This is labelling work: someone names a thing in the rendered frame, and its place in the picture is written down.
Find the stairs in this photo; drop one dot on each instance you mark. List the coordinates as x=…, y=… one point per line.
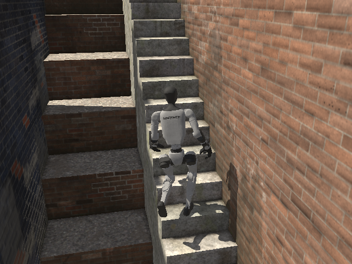
x=159, y=57

